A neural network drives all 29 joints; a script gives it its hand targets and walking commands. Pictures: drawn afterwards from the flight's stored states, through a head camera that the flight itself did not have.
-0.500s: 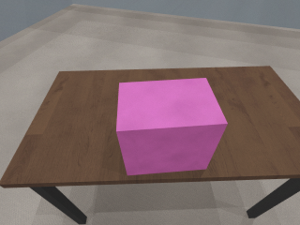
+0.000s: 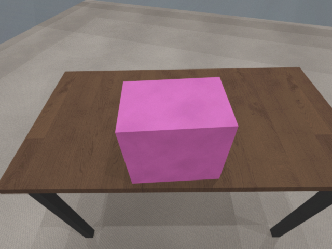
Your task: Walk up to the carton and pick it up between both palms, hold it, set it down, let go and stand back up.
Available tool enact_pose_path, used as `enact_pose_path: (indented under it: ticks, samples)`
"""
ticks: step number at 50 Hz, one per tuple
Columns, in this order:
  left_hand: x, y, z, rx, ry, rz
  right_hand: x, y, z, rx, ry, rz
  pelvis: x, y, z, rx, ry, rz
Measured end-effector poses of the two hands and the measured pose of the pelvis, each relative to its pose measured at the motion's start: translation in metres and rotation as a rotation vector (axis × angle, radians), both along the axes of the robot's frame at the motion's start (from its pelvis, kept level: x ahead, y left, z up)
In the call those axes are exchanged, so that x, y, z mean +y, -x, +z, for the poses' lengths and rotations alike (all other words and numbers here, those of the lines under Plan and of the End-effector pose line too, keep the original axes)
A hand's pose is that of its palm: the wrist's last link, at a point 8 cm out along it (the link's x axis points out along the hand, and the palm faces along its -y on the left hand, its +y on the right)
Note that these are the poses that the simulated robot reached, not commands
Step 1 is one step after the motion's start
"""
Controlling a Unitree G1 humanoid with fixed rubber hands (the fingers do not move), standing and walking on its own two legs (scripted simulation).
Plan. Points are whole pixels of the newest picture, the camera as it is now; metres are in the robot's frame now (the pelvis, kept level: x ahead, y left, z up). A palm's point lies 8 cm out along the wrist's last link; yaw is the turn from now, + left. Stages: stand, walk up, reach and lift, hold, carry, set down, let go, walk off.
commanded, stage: walk up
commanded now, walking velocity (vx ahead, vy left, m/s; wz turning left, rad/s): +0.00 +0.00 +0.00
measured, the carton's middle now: (173, 132) +0.42 -0.02 +0.05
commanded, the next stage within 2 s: stand in 0.28 s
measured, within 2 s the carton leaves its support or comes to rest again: neither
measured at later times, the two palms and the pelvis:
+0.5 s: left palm out of the picture +0.00 +0.20 -0.14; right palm out of the picture -0.01 -0.23 -0.14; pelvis +0.02 -0.02 +0.01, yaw -1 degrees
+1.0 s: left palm out of the picture +0.11 +0.22 -0.15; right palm out of the picture +0.09 -0.24 -0.14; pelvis +0.00 -0.02 -0.01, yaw +0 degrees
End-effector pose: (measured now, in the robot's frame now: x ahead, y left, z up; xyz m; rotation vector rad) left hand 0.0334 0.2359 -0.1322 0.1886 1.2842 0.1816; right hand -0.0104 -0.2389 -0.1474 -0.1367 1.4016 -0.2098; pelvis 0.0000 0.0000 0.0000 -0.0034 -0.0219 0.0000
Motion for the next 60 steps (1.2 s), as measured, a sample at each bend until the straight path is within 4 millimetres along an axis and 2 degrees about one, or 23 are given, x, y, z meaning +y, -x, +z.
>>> enact_pose_path:
  ticks: [6, 20, 44, 45, 47, 49, 51, 53, 55, 57, 60]
  samples:
    - [-0.025, 0.008, 0.001, 0.012, 0.047, 0.019, 0.004, -0.015, 0.006, -0.045, -0.033, 0.019, -0.007, -0.005, 0.007, -0.005, 0.007, -0.004]
    - [-0.031, 0.033, -0.003, 0.108, 0.057, 0.036, 0.011, -0.001, 0.008, 0.017, -0.050, 0.004, -0.015, -0.013, 0.009, -0.006, 0.007, -0.013]
    - [-0.036, 0.020, -0.007, 0.107, 0.066, 0.023, 0.015, -0.002, 0.006, 0.046, -0.051, -0.005, -0.016, -0.024, 0.007, -0.004, 0.004, -0.020]
    - [-0.036, 0.016, -0.009, 0.125, 0.079, 0.022, 0.013, -0.007, 0.005, 0.042, -0.058, -0.028, -0.017, -0.023, 0.006, 0.024, -0.002, -0.020]
    - [-0.031, -0.007, -0.017, 0.162, 0.074, 0.002, 0.006, -0.035, 0.001, 0.014, -0.069, -0.048, -0.017, -0.016, 0.000, 0.078, -0.020, -0.017]
    - [-0.023, -0.049, -0.019, 0.147, 0.058, -0.003, -0.002, -0.079, 0.001, -0.055, -0.065, -0.026, -0.017, -0.008, -0.007, 0.120, -0.033, -0.009]
    - [-0.018, -0.099, -0.014, 0.101, 0.071, 0.005, -0.006, -0.125, 0.005, -0.117, -0.061, -0.013, -0.015, 0.001, -0.013, 0.176, -0.036, -0.001]
    - [-0.021, -0.146, -0.003, 0.047, 0.101, -0.011, -0.001, -0.166, 0.012, -0.172, -0.070, -0.024, -0.012, 0.010, -0.017, 0.223, -0.029, 0.002]
    - [-0.029, -0.179, 0.016, -0.015, 0.129, -0.064, 0.010, -0.194, 0.025, -0.233, -0.085, -0.045, -0.009, 0.017, -0.016, 0.231, -0.018, -0.006]
    - [-0.041, -0.193, 0.038, -0.070, 0.134, -0.132, 0.022, -0.204, 0.039, -0.298, -0.099, -0.069, -0.006, 0.022, -0.007, 0.191, -0.010, -0.025]
    - [-0.053, -0.184, 0.062, -0.119, 0.125, -0.189, 0.033, -0.197, 0.055, -0.396, -0.096, -0.081, -0.002, 0.022, 0.007, 0.109, -0.003, -0.057]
